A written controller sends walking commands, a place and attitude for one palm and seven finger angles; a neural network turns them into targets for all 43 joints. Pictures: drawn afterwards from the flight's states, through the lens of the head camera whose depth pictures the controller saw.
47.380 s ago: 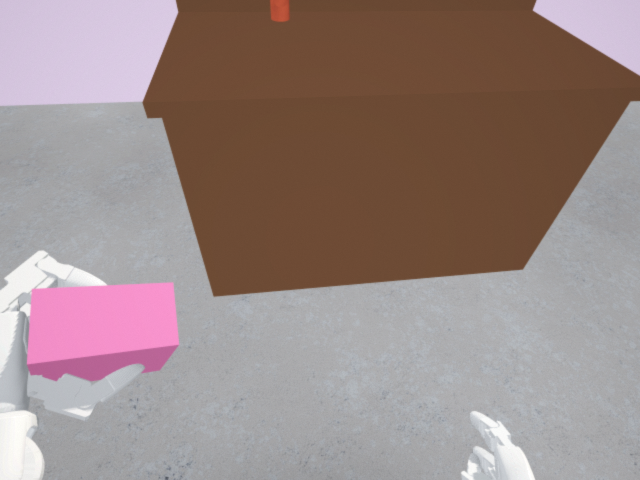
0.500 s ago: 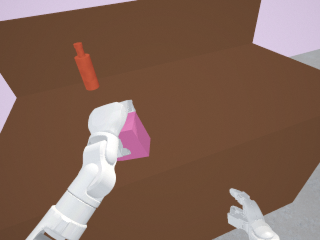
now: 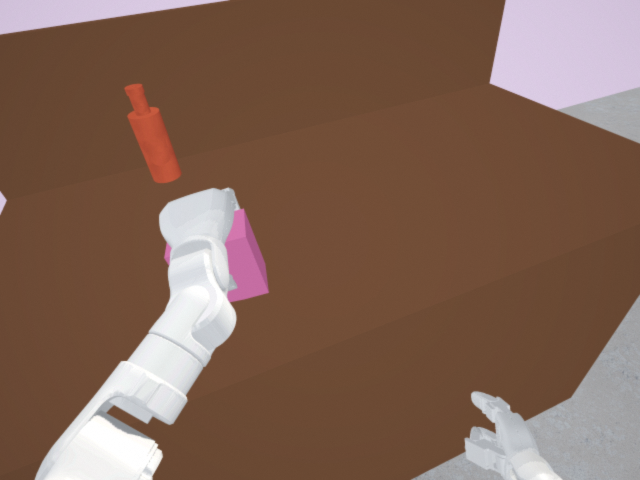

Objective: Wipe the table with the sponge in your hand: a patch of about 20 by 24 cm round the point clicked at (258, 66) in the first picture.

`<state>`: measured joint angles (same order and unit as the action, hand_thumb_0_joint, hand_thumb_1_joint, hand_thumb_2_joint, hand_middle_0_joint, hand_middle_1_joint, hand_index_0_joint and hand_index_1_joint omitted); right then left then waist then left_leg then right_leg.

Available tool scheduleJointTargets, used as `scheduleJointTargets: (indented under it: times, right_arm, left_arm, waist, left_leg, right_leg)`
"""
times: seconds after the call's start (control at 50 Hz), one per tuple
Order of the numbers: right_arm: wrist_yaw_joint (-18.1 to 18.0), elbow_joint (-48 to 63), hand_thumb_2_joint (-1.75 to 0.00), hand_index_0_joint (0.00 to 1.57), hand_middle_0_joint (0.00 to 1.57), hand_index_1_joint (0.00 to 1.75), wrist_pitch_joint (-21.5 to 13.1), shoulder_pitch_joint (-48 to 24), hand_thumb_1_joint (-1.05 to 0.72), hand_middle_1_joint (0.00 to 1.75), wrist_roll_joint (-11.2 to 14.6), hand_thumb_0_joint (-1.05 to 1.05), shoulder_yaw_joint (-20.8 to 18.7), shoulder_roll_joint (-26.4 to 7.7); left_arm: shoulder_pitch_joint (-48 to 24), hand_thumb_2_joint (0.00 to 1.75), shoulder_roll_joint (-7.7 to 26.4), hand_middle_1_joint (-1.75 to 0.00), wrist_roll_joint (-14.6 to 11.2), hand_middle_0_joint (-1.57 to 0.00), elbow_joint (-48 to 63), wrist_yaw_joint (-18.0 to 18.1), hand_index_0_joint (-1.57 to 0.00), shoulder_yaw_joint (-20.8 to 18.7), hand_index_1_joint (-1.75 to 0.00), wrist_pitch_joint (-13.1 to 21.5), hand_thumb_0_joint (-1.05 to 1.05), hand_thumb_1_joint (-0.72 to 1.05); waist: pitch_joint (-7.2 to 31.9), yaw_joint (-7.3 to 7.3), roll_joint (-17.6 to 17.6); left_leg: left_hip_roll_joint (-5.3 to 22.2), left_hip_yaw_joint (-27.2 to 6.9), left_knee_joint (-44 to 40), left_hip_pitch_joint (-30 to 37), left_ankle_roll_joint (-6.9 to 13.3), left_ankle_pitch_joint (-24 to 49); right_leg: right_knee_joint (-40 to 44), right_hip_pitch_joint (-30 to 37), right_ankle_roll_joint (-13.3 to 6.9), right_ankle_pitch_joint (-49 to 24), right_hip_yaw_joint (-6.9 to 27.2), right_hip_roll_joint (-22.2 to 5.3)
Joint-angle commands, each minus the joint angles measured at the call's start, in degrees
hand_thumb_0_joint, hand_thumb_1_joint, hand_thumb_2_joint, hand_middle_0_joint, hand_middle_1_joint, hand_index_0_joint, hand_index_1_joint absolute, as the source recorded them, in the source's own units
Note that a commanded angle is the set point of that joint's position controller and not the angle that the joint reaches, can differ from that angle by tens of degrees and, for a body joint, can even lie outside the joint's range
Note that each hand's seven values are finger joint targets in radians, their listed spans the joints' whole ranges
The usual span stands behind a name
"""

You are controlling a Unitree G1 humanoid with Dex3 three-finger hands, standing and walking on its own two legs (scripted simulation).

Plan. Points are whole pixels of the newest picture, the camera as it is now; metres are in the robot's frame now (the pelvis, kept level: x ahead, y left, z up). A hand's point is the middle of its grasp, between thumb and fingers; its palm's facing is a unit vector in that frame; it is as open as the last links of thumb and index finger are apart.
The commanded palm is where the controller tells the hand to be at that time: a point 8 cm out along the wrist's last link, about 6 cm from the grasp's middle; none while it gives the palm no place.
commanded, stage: wipe forward along the third lane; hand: left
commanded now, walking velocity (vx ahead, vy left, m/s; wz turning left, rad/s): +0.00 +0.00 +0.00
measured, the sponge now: (224, 269) +0.36 +0.17 +0.11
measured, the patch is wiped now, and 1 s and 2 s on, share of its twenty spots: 0.90 0.90 0.90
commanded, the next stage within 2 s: wipe back along the third lane in 0.88 s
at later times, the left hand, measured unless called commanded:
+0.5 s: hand (199, 227) +0.41 +0.21 +0.15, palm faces +0.01 -0.04 -1.00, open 10.3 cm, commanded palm +0.38 +0.22 +0.18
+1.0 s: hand (190, 211) +0.44 +0.24 +0.15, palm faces -0.02 -0.02 -1.00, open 10.3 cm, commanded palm +0.42 +0.24 +0.18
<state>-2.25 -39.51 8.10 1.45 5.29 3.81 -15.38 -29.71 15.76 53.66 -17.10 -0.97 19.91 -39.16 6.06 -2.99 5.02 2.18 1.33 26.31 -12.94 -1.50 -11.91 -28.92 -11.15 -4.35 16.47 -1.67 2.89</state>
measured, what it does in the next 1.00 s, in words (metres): stands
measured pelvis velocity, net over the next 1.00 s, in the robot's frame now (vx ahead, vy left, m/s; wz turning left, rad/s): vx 0.01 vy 0.03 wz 0.02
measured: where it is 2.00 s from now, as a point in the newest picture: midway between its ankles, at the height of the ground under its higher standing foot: outside the picture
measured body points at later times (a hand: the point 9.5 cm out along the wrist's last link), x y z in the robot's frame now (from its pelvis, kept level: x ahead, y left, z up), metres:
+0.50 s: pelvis +0.00 +0.01 +0.00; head -0.03 -0.03 +0.45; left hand +0.40 +0.21 +0.21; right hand +0.19 -0.23 -0.11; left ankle +0.02 +0.15 -0.74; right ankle -0.01 -0.07 -0.74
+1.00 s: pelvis +0.01 +0.03 +0.00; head +0.00 +0.00 +0.45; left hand +0.44 +0.24 +0.21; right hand +0.15 -0.22 -0.12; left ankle +0.02 +0.15 -0.74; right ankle -0.01 -0.07 -0.74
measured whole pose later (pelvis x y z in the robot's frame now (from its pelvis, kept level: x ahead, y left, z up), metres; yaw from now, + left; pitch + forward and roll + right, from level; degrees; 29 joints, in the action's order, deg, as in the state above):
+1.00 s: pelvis +0.01 +0.03 +0.00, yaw +1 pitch +5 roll +0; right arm -2.7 -42.6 5.6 9.6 4.1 1.8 -15.2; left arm -53.2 18.4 57.2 -55.1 0.5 12.9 -27.2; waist 8.0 1.0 3.6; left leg 0.8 0.8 27.3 -20.8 0.0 -11.9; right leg -27.3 -17.4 -2.3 15.3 -2.1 1.5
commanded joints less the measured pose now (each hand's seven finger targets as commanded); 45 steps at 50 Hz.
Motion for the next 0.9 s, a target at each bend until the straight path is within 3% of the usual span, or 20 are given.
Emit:
scheduleJointTargets:
  times: [0.0, 0.06, 0.14, 0.2, 0.24, 0.3, 0.38, 0.46, 0.5, 0.58, 0.6, 0.64, 0.78, 0.84, 0.88]
  right_arm:
    - [-0.1, 9.9, -0.9, 0.2, 0.2, 0.3, -3.2, -13.7, -0.9, 0.3, 0.1, 0.0, -1.9, -4.9]
    - [0.1, 9.4, -0.9, 0.2, 0.2, 0.3, -3.3, -13.7, -0.9, 0.3, 0.0, 0.0, -2.0, -5.0]
    - [0.0, 8.9, -0.9, 0.2, 0.2, 0.3, -3.6, -12.8, -0.9, 0.3, 0.0, 0.0, -2.0, -5.3]
    - [-0.6, 8.7, -0.9, 0.2, 0.2, 0.3, -3.9, -11.2, -0.9, 0.3, -0.1, 0.0, -1.9, -5.4]
    - [-1.0, 8.0, -0.9, 0.2, 0.2, 0.3, -4.0, -10.1, -0.9, 0.3, -0.2, 0.0, -2.1, -5.7]
    - [-1.1, 8.8, -0.9, 0.2, 0.2, 0.3, -4.4, -8.9, -0.9, 0.3, -0.3, 0.0, -2.3, -5.4]
    - [-1.3, 7.4, -0.9, 0.2, 0.2, 0.3, -4.7, -6.6, -0.9, 0.3, -0.4, 0.0, -2.7, -5.8]
    - [-1.2, 7.0, -0.9, 0.2, 0.2, 0.3, -4.7, -5.0, -0.9, 0.3, -0.5, 0.0, -3.1, -6.0]
    - [-1.0, 7.6, -0.9, 0.2, 0.2, 0.3, -4.8, -4.5, -0.9, 0.3, -0.3, 0.0, -3.2, -5.7]
    - [-0.9, 6.3, -0.9, 0.2, 0.2, 0.3, -4.8, -3.5, -0.9, 0.3, -0.5, 0.0, -3.5, -6.2]
    - [-0.9, 6.7, -0.9, 0.2, 0.2, 0.3, -4.9, -3.4, -0.9, 0.3, -0.4, 0.0, -3.6, -6.0]
    - [-1.0, 5.8, -0.9, 0.2, 0.2, 0.3, -4.6, -2.8, -0.9, 0.3, -0.6, 0.0, -3.7, -6.5]
    - [-0.9, 5.0, -0.9, 0.2, 0.2, 0.3, -4.7, -1.0, -0.9, 0.3, -0.7, 0.0, -3.9, -6.5]
    - [-1.0, 4.3, -0.9, 0.2, 0.2, 0.3, -4.8, 0.6, -0.9, 0.3, -0.9, 0.0, -4.1, -6.7]
    - [-0.8, 4.5, -0.9, 0.2, 0.2, 0.3, -4.8, 0.9, -0.9, 0.3, -1.0, 0.0, -4.2, -6.5]
  left_arm:
    - [-16.5, 1.3, 11.6, -1.6, 1.5, -1.2, -1.6, 0.3, -1.2, -7.1, -1.6, -1.4, 0.0, 0.1]
    - [-16.8, 1.3, 9.4, -1.6, 2.1, -1.2, -4.5, -0.3, -1.2, -5.0, -1.6, -2.0, 0.0, 0.1]
    - [-19.6, 1.3, 9.8, -1.6, 2.3, -1.2, -8.9, -1.2, -1.2, -4.9, -1.6, -2.0, 0.0, 0.1]
    - [-22.7, 1.3, 11.5, -1.6, 2.8, -1.2, -11.8, -1.9, -1.2, -6.1, -1.6, -0.3, 0.0, 0.1]
    - [-25.2, 1.3, 11.3, -1.6, 4.1, -1.2, -14.6, -2.0, -1.2, -5.3, -1.6, 1.0, 0.0, 0.1]
    - [-27.0, 1.3, 11.6, -1.6, 3.3, -1.2, -14.8, -2.1, -1.2, -6.3, -1.6, 3.3, 0.0, 0.1]
    - [-28.8, 1.3, 12.1, -1.6, 3.3, -1.2, -19.4, -1.4, -1.2, -6.7, -1.6, 5.3, 0.0, 0.1]
    - [-29.7, 1.3, 12.7, -1.6, 3.9, -1.2, -21.2, -0.6, -1.2, -7.4, -1.6, 7.1, 0.0, 0.1]
    - [-31.4, 1.3, 11.5, -1.6, 3.5, -1.2, -20.2, -0.2, -1.2, -7.2, -1.6, 8.0, 0.0, 0.1]
    - [-33.3, 1.3, 12.0, -1.6, 3.8, -1.2, -23.7, 0.8, -1.2, -7.3, -1.6, 8.0, 0.0, 0.1]
    - [-33.1, 1.3, 12.4, -1.6, 3.2, -1.2, -23.2, 0.8, -1.2, -8.2, -1.6, 8.4, 0.0, 0.1]
    - [-33.2, 1.3, 14.5, -1.6, 3.9, -1.2, -26.2, 1.2, -1.2, -9.1, -1.6, 8.3, 0.0, 0.1]
    - [-39.6, 1.3, 13.1, -1.6, 4.8, -1.2, -30.5, 1.8, -1.2, -7.9, -1.6, 9.6, 0.0, 0.1]
    - [-41.3, 1.3, 15.0, -1.6, 4.9, -1.2, -33.3, 2.0, -1.2, -9.4, -1.6, 10.8, 0.0, 0.1]
    - [-41.9, 1.3, 13.7, -1.6, 5.2, -1.2, -33.3, 2.3, -1.2, -8.7, -1.6, 11.3, 0.0, 0.1]
  waist:
    - [7.5, -1.5, -10.6]
    - [7.6, -1.12, -10.6]
    - [6.8, -0.35, -11.5]
    - [6.6, 0.05, -12.3]
    - [6.1, 0.66, -10.6]
    - [8.6, 0.51, -10.5]
    - [8.1, 1.13, -11.5]
    - [8.8, 1.27, -9.8]
    - [10.5, 1.45, -10.5]
    - [8.9, 2.03, -10.1]
    - [10.0, 1.66, -10.1]
    - [9.3, 1.86, -11.0]
    - [9.2, 3.38, -9.4]
    - [10.6, 3.64, -9.9]
    - [11.7, 3.73, -8.4]
  left_leg:
    - [-3.8, 0.9, -0.7, 1.5, 3.1, 7.2]
    - [-3.9, 1.4, -0.3, 1.2, 3.1, 7.6]
    - [-3.9, 1.2, -0.4, 0.3, 3.3, 6.2]
    - [-3.9, 0.8, -0.8, -0.9, 3.3, 5.1]
    - [-3.8, 0.9, -0.7, -0.7, 3.3, 4.6]
    - [-3.8, 0.3, -0.9, -0.6, 3.4, 5.2]
    - [-3.7, 0.6, -0.5, -1.1, 3.5, 5.4]
    - [-3.7, 0.6, -0.5, -1.1, 3.5, 5.8]
    - [-3.7, 0.1, -0.9, -1.1, 3.5, 6.7]
    - [-3.7, 0.5, -0.6, -1.5, 3.7, 5.8]
    - [-3.6, 0.1, -1.0, -1.5, 3.7, 6.4]
    - [-3.6, 0.4, -1.1, -2.0, 3.6, 5.6]
    - [-3.4, 0.0, -1.1, -2.0, 3.7, 4.7]
    - [-3.3, -0.2, -0.9, -2.2, 3.7, 5.2]
    - [-3.3, -0.2, -0.8, -1.9, 3.6, 6.1]
  right_leg:
    - [6.8, 1.3, 1.5, -14.2, 4.8, -2.6]
    - [6.5, 1.1, 1.8, -15.7, 4.3, -2.7]
    - [6.9, 0.0, 2.1, -14.1, 4.2, -2.7]
    - [7.2, -0.4, 2.2, -12.7, 4.5, -2.9]
    - [7.1, -2.1, 1.9, -11.3, 4.0, -2.8]
    - [7.0, -0.7, 1.8, -12.5, 3.8, -2.9]
    - [7.1, -1.3, 2.0, -14.0, 3.6, -2.9]
    - [7.1, -1.4, 1.9, -14.6, 3.4, -2.8]
    - [6.7, -0.4, 1.7, -16.1, 2.9, -2.7]
    - [7.1, -2.0, 1.9, -15.1, 2.7, -2.6]
    - [7.1, -1.1, 1.9, -15.6, 2.6, -2.6]
    - [7.2, -1.4, 2.0, -14.4, 2.6, -2.5]
    - [7.2, -3.8, 1.9, -12.3, 1.9, -2.3]
    - [6.7, -3.4, 2.0, -12.9, 1.7, -2.3]
    - [6.4, -3.3, 1.8, -14.3, 1.5, -2.2]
